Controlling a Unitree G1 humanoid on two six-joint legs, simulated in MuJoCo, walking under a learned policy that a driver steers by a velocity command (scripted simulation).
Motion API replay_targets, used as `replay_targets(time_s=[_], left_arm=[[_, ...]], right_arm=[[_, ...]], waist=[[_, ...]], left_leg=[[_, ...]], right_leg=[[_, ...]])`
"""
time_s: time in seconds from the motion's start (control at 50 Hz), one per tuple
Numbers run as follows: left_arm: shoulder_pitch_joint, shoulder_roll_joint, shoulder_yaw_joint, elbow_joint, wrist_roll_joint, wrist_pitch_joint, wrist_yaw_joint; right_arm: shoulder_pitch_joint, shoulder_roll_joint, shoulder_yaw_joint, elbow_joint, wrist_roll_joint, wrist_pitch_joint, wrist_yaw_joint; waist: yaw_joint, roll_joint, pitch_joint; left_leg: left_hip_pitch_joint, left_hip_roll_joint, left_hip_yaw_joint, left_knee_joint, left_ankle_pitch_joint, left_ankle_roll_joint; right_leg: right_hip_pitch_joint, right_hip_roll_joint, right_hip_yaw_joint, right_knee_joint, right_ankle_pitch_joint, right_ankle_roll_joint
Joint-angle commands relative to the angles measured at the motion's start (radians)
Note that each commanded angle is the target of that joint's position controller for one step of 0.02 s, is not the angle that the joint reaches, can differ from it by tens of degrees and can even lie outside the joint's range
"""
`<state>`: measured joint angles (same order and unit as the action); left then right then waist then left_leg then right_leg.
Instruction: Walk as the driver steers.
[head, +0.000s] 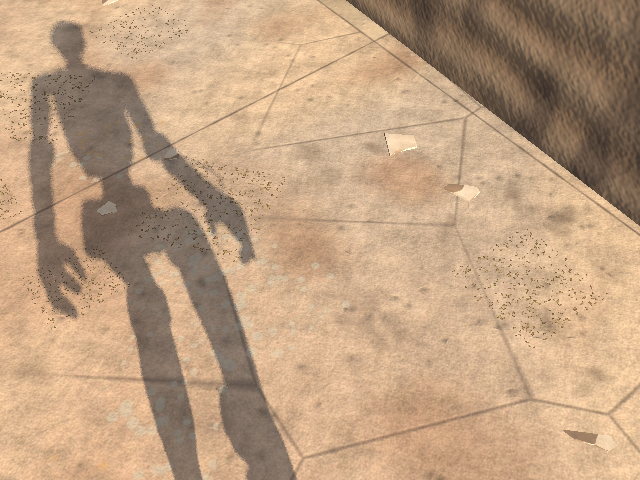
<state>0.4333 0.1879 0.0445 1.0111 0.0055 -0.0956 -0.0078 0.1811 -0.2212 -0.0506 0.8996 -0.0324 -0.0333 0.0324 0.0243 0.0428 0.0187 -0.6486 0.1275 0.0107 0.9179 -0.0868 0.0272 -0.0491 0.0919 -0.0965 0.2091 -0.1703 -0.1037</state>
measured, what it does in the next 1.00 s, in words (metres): walks ahead: left foot, then right foot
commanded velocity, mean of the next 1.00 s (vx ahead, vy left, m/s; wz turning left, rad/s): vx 0.32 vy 0.00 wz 0.00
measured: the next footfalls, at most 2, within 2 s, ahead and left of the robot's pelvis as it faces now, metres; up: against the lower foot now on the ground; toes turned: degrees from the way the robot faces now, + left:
left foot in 0.26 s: +0.31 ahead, +0.12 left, +0.00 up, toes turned +4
right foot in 0.72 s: +0.42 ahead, -0.06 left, +0.00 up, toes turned -2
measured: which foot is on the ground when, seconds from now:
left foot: up 0.00-0.24, down 0.26-0.74, up 0.76-1.00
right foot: down 0.00-0.28, up 0.30-0.70, down 0.72-1.00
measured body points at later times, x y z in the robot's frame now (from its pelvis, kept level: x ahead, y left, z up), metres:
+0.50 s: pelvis +0.25 +0.06 +0.00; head +0.28 +0.07 +0.45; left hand +0.32 +0.30 -0.15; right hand +0.27 -0.19 -0.14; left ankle +0.27 +0.11 -0.75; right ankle +0.28 -0.09 -0.67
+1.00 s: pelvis +0.36 +0.04 +0.00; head +0.37 +0.05 +0.45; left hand +0.34 +0.29 -0.15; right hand +0.42 -0.20 -0.14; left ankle +0.37 +0.15 -0.72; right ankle +0.38 -0.06 -0.75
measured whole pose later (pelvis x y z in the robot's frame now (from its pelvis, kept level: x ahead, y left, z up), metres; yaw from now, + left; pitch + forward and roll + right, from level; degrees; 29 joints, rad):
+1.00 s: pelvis +0.36 +0.04 +0.00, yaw +0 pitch +0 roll +0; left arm 0.37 0.20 0.06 1.08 0.01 -0.04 0.02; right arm 0.25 -0.19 -0.04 1.00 -0.03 -0.04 0.02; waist 0.01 -0.01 -0.01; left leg -0.34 0.02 0.05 0.68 -0.37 0.06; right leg -0.17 0.01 -0.05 0.32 -0.15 -0.05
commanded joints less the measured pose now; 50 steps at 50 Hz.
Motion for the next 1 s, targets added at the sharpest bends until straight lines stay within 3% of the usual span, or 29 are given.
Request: replay_targets(time_s=[0.02,0.12,0.18,0.22,0.24,0.26,0.28,0.3,0.32,0.34,0.36,0.38,0.4,0.46,0.52,0.58,0.66,0.7,0.72,0.74,0.76,0.78,0.8,0.82,0.86,0.9,0.94,1.0], left_arm=[[0.039,0.116,0.016,-0.035,-0.001,-0.016,0.004],[0.119,0.116,0.012,-0.001,0.011,-0.011,0.016],[0.106,0.133,0.016,0.011,0.019,-0.008,0.025],[0.070,0.152,0.021,0.011,0.021,-0.005,0.029],[0.049,0.156,0.021,0.010,0.017,-0.001,0.027],[0.038,0.138,0.014,-0.008,0.007,-0.001,0.025],[0.130,0.040,-0.008,-0.042,-0.036,-0.002,0.013],[0.123,0.104,0.013,-0.027,-0.019,0.000,0.014],[0.037,0.115,0.020,-0.049,-0.006,0.006,0.017],[-0.005,0.095,0.015,-0.056,0.001,0.003,0.016],[-0.009,0.074,0.015,-0.049,0.008,0.011,0.017],[0.010,0.066,0.016,-0.042,0.023,0.027,0.015],[0.031,0.050,0.015,-0.032,0.029,0.040,0.012],[0.021,0.041,0.015,-0.030,0.025,0.062,0.007],[-0.072,0.035,0.005,-0.046,0.020,0.069,0.011],[-0.149,0.035,-0.006,-0.055,0.013,0.074,0.021],[-0.166,0.045,-0.010,-0.039,0.010,0.069,0.038],[-0.127,0.035,-0.015,-0.017,0.014,0.057,0.044],[-0.082,0.084,-0.005,0.000,0.021,0.047,0.047],[-0.057,0.150,0.010,0.007,0.025,0.040,0.046],[-0.029,0.180,0.027,0.024,0.002,0.053,0.037],[0.034,0.155,0.031,0.037,-0.002,0.064,0.027],[0.034,0.135,0.027,0.038,0.010,0.068,0.023],[0.004,0.129,0.026,0.033,0.023,0.070,0.024],[-0.088,0.118,0.026,0.011,0.013,0.063,0.028],[-0.135,0.112,0.027,-0.001,0.002,0.049,0.028],[-0.129,0.119,0.030,0.007,0.001,0.041,0.029],[-0.094,0.143,0.040,0.023,0.003,0.043,0.023]], right_arm=[[-0.079,-0.028,0.001,-0.065,0.006,-0.007,0.002],[-0.211,-0.027,0.010,-0.110,0.008,-0.015,-0.002],[-0.217,-0.038,0.006,-0.124,0.008,-0.027,-0.005],[-0.095,-0.059,-0.008,-0.089,0.008,-0.036,-0.017],[0.061,-0.077,-0.021,-0.035,0.002,-0.044,-0.026],[0.240,-0.130,-0.040,0.014,-0.020,-0.054,-0.037],[0.354,-0.249,-0.070,0.022,-0.043,-0.056,-0.041],[0.284,-0.225,-0.068,0.019,-0.001,-0.041,-0.031],[0.163,-0.176,-0.052,0.002,0.019,-0.038,-0.029],[0.098,-0.105,-0.031,-0.005,0.022,-0.047,-0.024],[0.077,-0.063,-0.018,0.004,0.022,-0.055,-0.024],[0.074,-0.033,-0.008,0.018,0.027,-0.060,-0.029],[0.087,-0.027,-0.002,0.030,0.023,-0.066,-0.031],[0.122,-0.076,-0.005,0.054,0.021,-0.076,-0.035],[0.129,-0.068,0.008,0.066,0.018,-0.065,-0.039],[0.179,-0.068,0.014,0.091,0.016,-0.054,-0.044],[0.193,-0.059,0.021,0.116,0.011,-0.037,-0.053],[0.170,-0.051,0.024,0.121,0.020,-0.028,-0.059],[0.207,-0.052,0.023,0.124,0.016,-0.026,-0.060],[0.283,-0.029,0.021,0.130,0.013,-0.023,-0.058],[0.328,0.026,0.033,0.145,0.020,-0.015,-0.056],[0.248,-0.027,0.019,0.130,0.010,-0.007,-0.054],[0.153,-0.050,0.006,0.095,0.007,-0.003,-0.043],[0.095,-0.050,0.001,0.070,0.006,0.000,-0.032],[0.107,-0.026,0.000,0.066,0.002,-0.005,-0.014],[0.152,-0.001,0.001,0.092,-0.002,-0.011,-0.012],[0.132,0.010,0.003,0.084,0.001,-0.011,-0.014],[0.097,0.002,0.002,0.063,0.007,-0.011,-0.018]], waist=[[-0.002,-0.093,0.074],[0.036,-0.105,0.089],[0.014,-0.111,0.091],[-0.046,-0.127,0.027],[-0.113,-0.104,-0.053],[-0.177,-0.064,-0.163],[-0.155,0.142,-0.314],[-0.130,0.109,-0.314],[-0.077,0.032,-0.143],[-0.054,-0.016,-0.060],[-0.023,-0.021,-0.018],[0.005,-0.001,-0.005],[0.018,0.015,-0.015],[0.041,0.029,-0.041],[0.029,0.052,-0.031],[-0.008,0.064,-0.040],[-0.023,0.055,-0.021],[0.007,0.010,-0.004],[-0.004,-0.040,-0.044],[-0.054,-0.130,-0.053],[-0.035,-0.259,-0.040],[0.031,-0.262,0.012],[0.051,-0.251,0.069],[0.042,-0.226,0.099],[-0.030,-0.159,0.071],[-0.059,-0.127,0.025],[-0.056,-0.149,0.019],[-0.035,-0.166,0.028]], left_leg=[[-0.029,-0.014,0.035,-0.128,0.092,-0.012],[-0.035,-0.053,0.063,-0.280,0.084,0.016],[0.022,-0.082,0.071,-0.346,-0.015,0.055],[0.207,-0.143,0.096,-0.390,-0.087,0.093],[0.390,-0.171,0.110,-0.456,-0.046,0.118],[0.664,-0.065,-0.002,-0.460,-0.059,0.160],[0.977,0.255,-0.469,-0.508,-0.141,0.288],[0.935,0.309,-0.693,-0.635,-0.017,0.331],[0.775,0.269,-0.490,-0.626,0.087,0.299],[0.639,0.227,-0.354,-0.644,0.271,0.269],[0.552,0.173,-0.238,-0.656,0.416,0.225],[0.488,0.130,-0.153,-0.667,0.501,0.194],[0.459,0.111,-0.106,-0.667,0.582,0.179],[0.458,0.082,-0.030,-0.664,0.740,0.186],[0.460,0.044,0.027,-0.656,0.727,0.164],[0.498,0.051,0.028,-0.640,0.697,0.158],[0.525,0.084,-0.022,-0.586,0.570,0.166],[0.492,0.067,-0.039,-0.530,0.397,0.124],[0.460,0.030,-0.044,-0.498,0.158,0.096],[0.387,-0.050,-0.008,-0.446,-0.167,0.089],[0.267,-0.143,0.067,-0.369,-0.411,0.080],[0.195,-0.179,0.096,-0.245,-0.483,0.074],[0.131,-0.172,0.067,-0.122,-0.503,0.074],[0.095,-0.138,0.018,-0.029,-0.480,0.074],[0.157,-0.098,-0.011,-0.033,-0.367,0.064],[0.260,-0.108,0.020,-0.085,-0.297,0.047],[0.312,-0.116,0.046,-0.182,-0.275,0.036],[0.365,-0.125,0.081,-0.316,-0.259,0.028]], right_leg=[[-0.026,-0.262,0.151,-0.113,0.277,-0.081],[0.129,-0.293,0.133,-0.064,0.410,-0.088],[0.192,-0.323,0.125,0.006,0.559,-0.085],[0.189,-0.316,0.102,0.156,0.820,-0.062],[0.152,-0.285,0.072,0.329,0.844,-0.044],[-0.028,-0.246,0.050,0.567,0.623,-0.027],[-0.381,-0.089,-0.012,0.969,0.066,0.023],[-0.514,-0.019,0.107,1.119,-0.337,0.021],[-0.553,-0.087,0.144,1.134,-0.267,0.019],[-0.523,-0.117,0.143,1.080,-0.212,0.025],[-0.473,-0.142,0.138,1.019,-0.194,0.033],[-0.421,-0.154,0.134,0.964,-0.186,0.046],[-0.376,-0.147,0.123,0.935,-0.172,0.054],[-0.372,-0.128,0.095,0.855,-0.106,0.076],[-0.368,-0.137,0.068,0.672,-0.024,0.086],[-0.328,-0.129,0.049,0.538,0.025,0.083],[-0.264,-0.121,0.054,0.400,-0.026,0.065],[-0.144,-0.131,0.070,0.193,0.109,0.050],[-0.045,-0.194,0.132,0.188,0.234,0.040],[0.020,-0.279,0.216,0.230,0.301,0.002],[0.042,-0.352,0.354,0.160,0.053,-0.101],[0.019,-0.411,0.504,0.044,-0.236,-0.159],[-0.032,-0.437,0.576,-0.052,-0.436,-0.181],[-0.087,-0.438,0.579,-0.107,-0.530,-0.181],[-0.161,-0.389,0.474,-0.135,-0.452,-0.126],[-0.200,-0.326,0.344,-0.124,-0.300,-0.091],[-0.221,-0.298,0.276,-0.111,-0.277,-0.084],[-0.235,-0.310,0.271,-0.092,-0.346,-0.099]])
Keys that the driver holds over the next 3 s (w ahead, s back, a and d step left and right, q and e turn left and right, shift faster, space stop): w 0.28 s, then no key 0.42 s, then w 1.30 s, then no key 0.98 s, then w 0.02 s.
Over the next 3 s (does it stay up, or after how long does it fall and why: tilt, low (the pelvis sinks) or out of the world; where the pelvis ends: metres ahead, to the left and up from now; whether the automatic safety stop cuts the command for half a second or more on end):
stays up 1.03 0.04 0.00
